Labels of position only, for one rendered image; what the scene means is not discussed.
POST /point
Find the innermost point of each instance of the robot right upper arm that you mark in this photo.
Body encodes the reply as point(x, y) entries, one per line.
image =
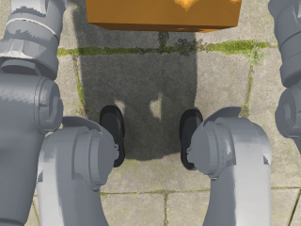
point(288, 114)

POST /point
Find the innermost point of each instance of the left robot shin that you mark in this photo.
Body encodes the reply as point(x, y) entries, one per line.
point(75, 121)

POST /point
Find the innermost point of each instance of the carton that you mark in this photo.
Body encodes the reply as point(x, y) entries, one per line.
point(195, 16)

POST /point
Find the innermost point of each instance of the robot shin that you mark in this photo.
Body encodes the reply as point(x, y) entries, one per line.
point(224, 112)
point(75, 121)

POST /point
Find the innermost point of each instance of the robot right forearm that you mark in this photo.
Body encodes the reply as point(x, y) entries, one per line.
point(287, 30)

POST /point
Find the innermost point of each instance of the right robot shin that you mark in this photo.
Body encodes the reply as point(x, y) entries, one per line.
point(224, 112)

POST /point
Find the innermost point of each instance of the robot left forearm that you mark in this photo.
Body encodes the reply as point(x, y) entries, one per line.
point(32, 37)

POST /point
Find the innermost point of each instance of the robot left upper arm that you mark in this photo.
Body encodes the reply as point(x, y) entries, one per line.
point(30, 108)

